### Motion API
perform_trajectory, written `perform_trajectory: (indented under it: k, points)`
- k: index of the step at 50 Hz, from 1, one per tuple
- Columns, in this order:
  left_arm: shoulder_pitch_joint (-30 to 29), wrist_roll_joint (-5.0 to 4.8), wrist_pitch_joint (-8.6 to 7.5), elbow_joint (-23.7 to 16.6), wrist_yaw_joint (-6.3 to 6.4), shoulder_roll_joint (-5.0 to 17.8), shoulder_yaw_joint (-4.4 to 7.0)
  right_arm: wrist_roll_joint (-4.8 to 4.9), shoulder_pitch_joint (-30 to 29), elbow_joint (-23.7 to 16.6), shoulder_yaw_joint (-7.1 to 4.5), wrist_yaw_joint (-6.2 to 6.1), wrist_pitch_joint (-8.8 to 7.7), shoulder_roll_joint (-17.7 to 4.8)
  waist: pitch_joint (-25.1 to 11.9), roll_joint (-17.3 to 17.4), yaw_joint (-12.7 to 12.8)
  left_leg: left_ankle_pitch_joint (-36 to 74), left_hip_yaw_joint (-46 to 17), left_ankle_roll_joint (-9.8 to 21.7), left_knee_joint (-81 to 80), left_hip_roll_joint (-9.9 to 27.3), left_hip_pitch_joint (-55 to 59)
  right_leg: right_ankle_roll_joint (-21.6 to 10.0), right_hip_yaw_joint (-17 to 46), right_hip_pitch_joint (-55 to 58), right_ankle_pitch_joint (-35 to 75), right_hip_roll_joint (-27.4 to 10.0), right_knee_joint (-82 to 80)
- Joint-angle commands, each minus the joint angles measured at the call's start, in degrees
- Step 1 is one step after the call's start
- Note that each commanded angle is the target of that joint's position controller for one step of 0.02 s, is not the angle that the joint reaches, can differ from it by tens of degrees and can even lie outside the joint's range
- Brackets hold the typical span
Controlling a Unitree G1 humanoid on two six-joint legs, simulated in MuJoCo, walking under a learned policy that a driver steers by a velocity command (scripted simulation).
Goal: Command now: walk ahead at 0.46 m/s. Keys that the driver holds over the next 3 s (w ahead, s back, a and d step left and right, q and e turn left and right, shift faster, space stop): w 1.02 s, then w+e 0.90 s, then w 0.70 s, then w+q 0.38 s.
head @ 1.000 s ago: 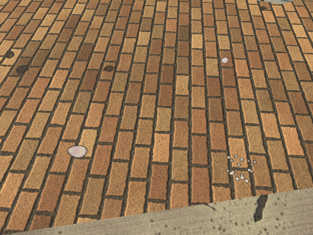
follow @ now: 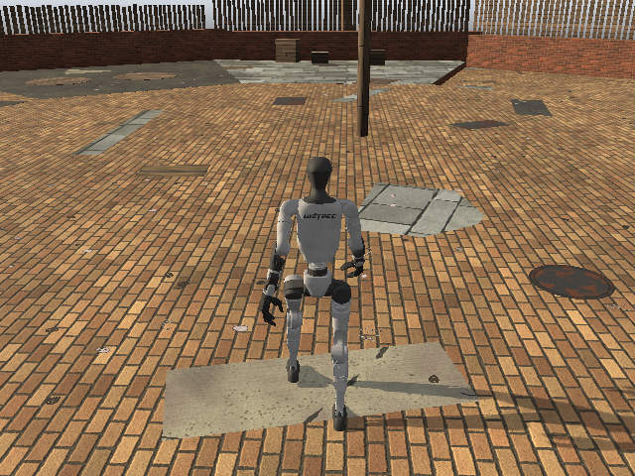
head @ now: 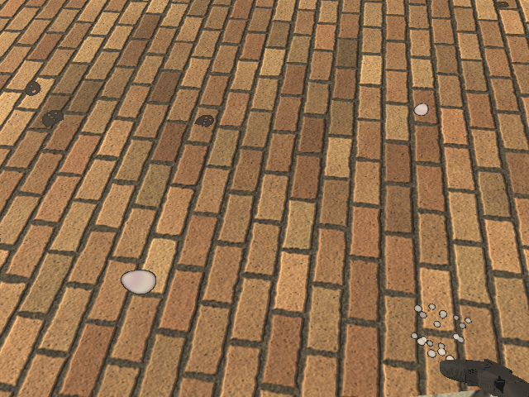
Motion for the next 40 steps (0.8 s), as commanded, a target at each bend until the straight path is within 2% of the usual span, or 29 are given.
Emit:
perform_trajectory:
  k: [1, 2, 3, 4, 5, 6, 7, 8, 9, 10, 11, 13, 15, 17, 21, 25, 27, 28, 29, 30, 31, 32, 33, 34, 35, 36, 37, 38, 40]
  points:
    - [-0.4, -0.04, 0.19, -2.3, 0.38, 11.5, 2.60, -0.04, -1.6, -4.0, -1.98, 0.37, -1.13, -6.8, 2.3, -8.7, -6.2, -1.9, 1.0, 2.8, -1.5, -2.5, 7.5, -6.7, 4.0, -4.1, 46.2, -15.5, 5.7]
    - [-1.4, 0.33, 0.70, -2.7, 0.35, 11.8, 2.80, 0.01, 5.3, -2.1, -3.11, 0.07, -1.02, -8.7, -2.5, -9.4, -10.1, -3.0, 2.1, 4.2, -1.1, -4.4, 16.4, -5.8, 2.7, -4.4, 56.1, -14.5, 14.1]
    - [-2.1, 0.74, 1.12, -3.4, 0.31, 11.3, 2.56, 0.22, 15.3, 1.1, -4.43, -0.47, -0.67, -10.9, -8.5, -8.8, -14.7, -2.5, 1.7, 5.9, -1.3, -4.2, 30.0, -4.2, 1.3, -9.7, 57.0, -12.1, 25.9]
    - [-1.1, 1.88, 1.06, -5.1, 0.22, 8.6, 1.56, -0.58, 25.4, 3.2, -5.45, -1.22, -0.21, -15.0, -16.8, -0.7, -16.9, -7.0, -13.2, 9.5, -0.2, 7.9, 48.1, -2.9, -0.2, -24.0, 35.9, -8.1, 44.9]
    - [6.9, 0.80, -0.29, -4.9, -0.60, -0.7, -0.69, -1.33, 27.4, 4.6, -5.32, -0.41, -0.23, -16.5, -25.9, 15.9, -11.3, -23.7, -43.1, 18.8, -11.2, 20.4, 61.6, -0.2, 4.1, -42.2, -10.4, 3.1, 63.6]
    - [0.9, -0.98, -1.96, -5.4, -0.87, 6.1, 0.84, -0.92, 23.9, 4.4, -3.83, -0.26, -0.53, -10.7, -18.7, 9.9, -12.9, -27.7, -45.0, 15.8, -17.1, 18.0, 55.6, -1.6, 9.6, -48.2, -11.4, 0.4, 70.0]
    - [-5.4, -2.46, -2.89, -7.7, -0.95, 9.2, 1.85, -0.82, 18.4, 3.7, -3.18, -0.39, -0.90, -8.6, -9.3, 6.9, -11.4, -22.7, -35.4, 13.3, -18.0, 16.4, 46.6, -2.6, 7.6, -51.4, -6.2, -2.3, 70.4]
    - [-8.2, -2.19, -3.26, -8.2, -0.46, 9.2, 1.91, -1.11, 13.8, 2.9, -2.82, -0.24, -1.34, -7.6, -5.7, 0.5, -9.4, -13.5, -28.2, 12.3, -19.2, 14.6, 37.6, -2.6, 6.6, -48.4, -0.6, -5.4, 67.8]
    - [-9.0, -1.34, -2.99, -8.2, -0.07, 8.8, 2.44, -1.73, 11.5, 2.7, -2.53, 0.01, -1.66, -6.4, -3.6, -0.7, -7.5, -7.1, -22.4, 11.7, -20.4, 12.4, 31.1, -2.4, 6.0, -45.6, 2.4, -7.2, 64.8]
    - [-7.4, -0.95, -2.25, -8.1, -0.05, 7.6, 2.54, -2.32, 10.8, 3.2, -2.19, 0.11, -1.90, -5.3, -3.8, 0.9, -5.5, -5.2, -18.8, 11.3, -21.9, 10.8, 27.5, -2.3, 6.5, -42.0, 4.1, -8.7, 63.0]
    - [-6.6, -0.84, -1.53, -8.2, -0.02, 6.4, 2.52, -2.22, 11.0, 3.8, -2.06, 0.23, -2.00, -4.8, -3.4, 1.7, -4.7, -4.7, -16.9, 11.6, -23.3, 10.0, 25.4, -2.0, 6.2, -40.6, 4.4, -9.2, 61.2]
    - [-8.2, -0.56, -0.50, -9.2, 0.11, 5.7, 2.67, -1.77, 12.6, 5.2, -2.09, -0.15, -2.24, -5.6, -1.1, 1.9, -4.1, -3.6, -13.7, 12.4, -25.8, 9.5, 22.1, -1.1, 5.2, -41.8, 5.1, -10.0, 57.2]
    - [-13.6, 0.06, -0.18, -11.6, 0.24, 6.4, 2.88, -1.86, 14.7, 6.1, -2.46, -1.08, -2.17, -7.5, 1.2, 1.0, -4.9, -3.3, -12.2, 12.9, -27.5, 9.6, 22.0, 0.4, 4.7, -46.6, 10.0, -10.7, 51.3]
    - [-18.4, 0.41, -0.42, -13.4, 0.00, 6.4, 2.86, -1.78, 16.8, 6.7, -2.60, -1.91, -1.78, -8.4, 2.0, 0.5, -6.2, -1.9, -10.3, 12.1, -27.8, 8.8, 23.6, 1.2, 4.2, -49.3, 17.0, -10.4, 43.4]
    - [-27.3, 0.06, -1.14, -15.9, -1.02, 5.0, 2.01, -1.08, 21.4, 8.1, -2.69, -2.59, -1.25, -9.7, 2.5, 0.4, -9.3, -0.3, -5.8, 9.9, -27.4, 6.9, 25.4, 1.3, 0.8, -45.4, 26.9, -7.1, 28.8]
    - [-32.9, -0.51, -1.49, -18.6, -2.35, 5.9, 1.76, -0.59, 25.7, 10.3, -2.94, -2.76, -0.09, -10.1, 3.4, 0.7, -10.6, 1.2, -6.4, 9.3, -23.7, 10.5, 34.6, 0.0, 1.5, -47.6, 23.8, -5.9, 23.1]
    - [-32.5, -0.57, -1.78, -19.4, -2.98, 7.2, 2.09, -0.57, 25.6, 10.5, -3.31, -2.94, 0.64, -10.8, 2.4, 1.5, -9.2, 5.8, -7.0, 8.3, -20.6, 12.4, 38.7, -1.6, 1.4, -46.3, 19.2, -5.2, 21.4]
    - [-30.4, -0.62, -1.90, -19.1, -3.12, 8.3, 2.53, -0.63, 24.7, 10.3, -3.48, -3.00, 0.97, -11.3, 0.9, 2.4, -7.7, 12.2, -6.7, 7.6, -17.8, 12.5, 39.7, -2.4, 0.5, -42.6, 16.9, -4.1, 20.9]
    - [-25.3, -0.58, -1.97, -17.9, -3.06, 9.8, 3.40, -0.74, 23.3, 9.9, -3.51, -3.00, 1.33, -11.5, -2.3, 3.0, -4.5, 22.0, -5.3, 6.6, -11.6, 11.2, 39.4, -3.7, -1.2, -35.0, 16.1, -2.1, 19.9]
    - [-15.4, -0.52, -1.90, -14.9, -2.67, 12.6, 4.92, -1.14, 23.0, 9.5, -2.95, -3.01, 1.64, -10.2, -8.5, 2.3, -0.2, 25.7, -3.0, 5.0, -0.1, 8.0, 35.5, -5.6, -1.7, -21.4, 16.9, -1.4, 20.0]
    - [-4.6, 0.17, -1.62, -12.8, -2.07, 17.2, 6.12, -2.42, 24.2, 7.9, -1.82, -3.07, 1.56, -7.8, -17.7, -4.9, 2.6, 9.1, -0.2, 3.0, 18.9, 4.1, 23.1, -9.4, 11.3, -3.3, 17.4, -12.6, 21.6]
    - [-2.6, 0.44, -1.39, -11.4, -2.64, 19.7, 6.49, -1.75, 31.7, 8.2, 0.29, -2.29, 0.22, 0.2, -24.2, -20.3, -2.1, -30.3, -2.9, 0.0, 36.5, -6.7, 1.1, -18.1, 39.3, 13.4, 4.1, -23.6, 13.2]
    - [-4.2, 0.16, -1.56, -12.2, -2.76, 13.4, 4.78, -0.26, 27.4, 8.7, -1.19, -2.08, -1.10, -7.0, -20.7, -12.9, 0.0, -32.5, -9.9, 1.2, 42.8, -3.8, -5.2, -15.8, 41.0, 11.1, -1.5, -22.0, 9.3]
    - [-9.4, 0.18, -1.76, -13.3, -2.57, 11.3, 4.05, 1.02, 21.9, 6.9, -1.99, -1.91, -1.97, -9.8, -12.5, -10.0, -0.9, -27.1, -8.7, 2.2, 43.0, -0.9, -8.2, -13.4, 32.1, 3.5, 2.2, -20.4, 8.4]
    - [-14.0, 0.47, -1.87, -14.3, -2.58, 10.4, 3.64, 0.78, 19.2, 6.5, -1.96, -2.33, -2.19, -9.3, -8.4, -4.9, -2.8, -21.5, -7.1, 2.0, 40.5, 2.2, -5.9, -12.4, 25.4, -4.8, 9.7, -18.3, 6.9]
    - [-16.4, 0.82, -1.98, -14.6, -2.72, 9.1, 3.33, -0.19, 17.8, 6.5, -2.32, -2.62, -1.93, -8.8, -5.3, -3.6, -4.2, -18.3, -6.6, 1.5, 37.2, 3.9, -3.8, -12.0, 20.6, -11.0, 15.2, -16.3, 5.3]
    - [-17.1, 1.34, -2.16, -14.4, -2.82, 8.1, 3.01, -0.51, 18.8, 6.7, -2.42, -2.61, -1.25, -7.8, -5.0, -4.8, -5.9, -16.0, -7.0, 1.3, 35.2, 5.4, -0.3, -11.5, 17.4, -14.6, 17.7, -14.8, 3.7]
    - [-17.0, 1.27, -2.28, -14.0, -2.96, 7.6, 2.95, -0.59, 19.7, 6.9, -2.35, -2.62, -0.54, -6.5, -4.7, -5.2, -6.6, -15.1, -6.7, 0.9, 33.6, 5.7, 1.4, -11.7, 15.5, -16.3, 18.9, -13.9, 2.2]
    - [-15.5, 0.86, -2.59, -13.0, -2.74, 8.7, 3.21, -0.82, 19.1, 6.7, -2.27, -2.77, 0.51, -5.2, -3.1, -4.9, -7.3, -13.4, -6.0, 0.0, 30.2, 6.3, 0.5, -12.4, 12.3, -18.4, 22.0, -13.5, 0.3]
